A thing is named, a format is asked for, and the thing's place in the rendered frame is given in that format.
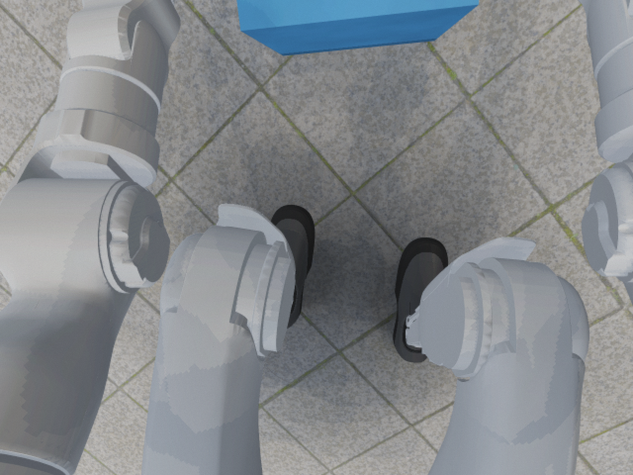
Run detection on robot left upper arm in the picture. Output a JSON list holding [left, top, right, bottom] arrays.
[[0, 178, 170, 475]]

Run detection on right robot forearm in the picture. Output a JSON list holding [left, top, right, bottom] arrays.
[[579, 0, 633, 163]]

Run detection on robot right upper arm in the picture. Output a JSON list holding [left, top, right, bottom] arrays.
[[582, 158, 633, 305]]

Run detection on robot left shin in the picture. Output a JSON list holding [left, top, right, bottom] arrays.
[[159, 204, 296, 317]]

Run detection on left robot forearm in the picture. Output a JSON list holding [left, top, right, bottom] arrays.
[[0, 0, 181, 273]]

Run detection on carton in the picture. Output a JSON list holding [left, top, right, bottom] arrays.
[[236, 0, 479, 56]]

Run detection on robot left thigh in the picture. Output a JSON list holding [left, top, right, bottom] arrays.
[[141, 225, 296, 475]]

